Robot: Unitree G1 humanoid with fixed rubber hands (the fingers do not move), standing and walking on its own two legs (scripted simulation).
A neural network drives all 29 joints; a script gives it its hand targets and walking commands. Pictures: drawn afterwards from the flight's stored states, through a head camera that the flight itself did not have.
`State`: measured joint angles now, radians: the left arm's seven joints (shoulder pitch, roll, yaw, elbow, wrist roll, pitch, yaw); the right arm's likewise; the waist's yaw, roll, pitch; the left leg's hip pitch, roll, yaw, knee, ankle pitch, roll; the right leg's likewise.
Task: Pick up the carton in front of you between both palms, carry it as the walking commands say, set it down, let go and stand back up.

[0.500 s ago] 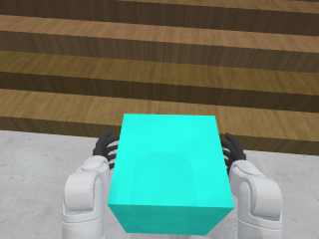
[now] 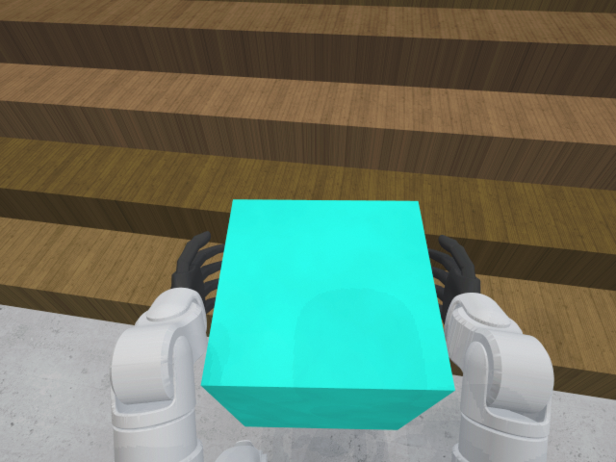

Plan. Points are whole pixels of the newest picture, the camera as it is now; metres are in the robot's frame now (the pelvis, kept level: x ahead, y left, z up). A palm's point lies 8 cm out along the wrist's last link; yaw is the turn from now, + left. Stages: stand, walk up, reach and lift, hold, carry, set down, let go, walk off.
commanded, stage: carry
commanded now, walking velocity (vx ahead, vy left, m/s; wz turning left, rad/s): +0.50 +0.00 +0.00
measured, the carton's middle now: (322, 325) +0.28 +0.00 +0.04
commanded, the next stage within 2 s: none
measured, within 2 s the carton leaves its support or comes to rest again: neither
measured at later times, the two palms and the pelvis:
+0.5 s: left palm (226, 80) +0.72 +0.19 +0.13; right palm (390, 80) +0.71 -0.11 +0.14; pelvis +0.31 +0.04 -0.01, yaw -1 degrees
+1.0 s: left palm (275, 5) +1.11 +0.13 +0.14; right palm (394, 5) +1.12 -0.17 +0.13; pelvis +0.72 -0.03 +0.05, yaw +0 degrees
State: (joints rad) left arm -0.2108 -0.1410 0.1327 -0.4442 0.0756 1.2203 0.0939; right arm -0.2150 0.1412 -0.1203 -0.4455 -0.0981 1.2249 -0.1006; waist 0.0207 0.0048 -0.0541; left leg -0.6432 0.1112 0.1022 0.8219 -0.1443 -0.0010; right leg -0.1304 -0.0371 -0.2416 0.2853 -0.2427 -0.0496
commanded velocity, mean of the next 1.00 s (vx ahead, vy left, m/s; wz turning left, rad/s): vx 0.50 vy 0.00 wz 0.00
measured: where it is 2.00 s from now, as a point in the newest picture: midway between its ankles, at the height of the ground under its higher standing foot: (376, 35)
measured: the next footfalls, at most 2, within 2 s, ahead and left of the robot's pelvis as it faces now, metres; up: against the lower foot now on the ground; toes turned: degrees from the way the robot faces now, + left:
left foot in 0.18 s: +0.31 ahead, +0.11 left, +0.00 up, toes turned +8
right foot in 0.60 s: +0.46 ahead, -0.07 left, -0.01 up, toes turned -1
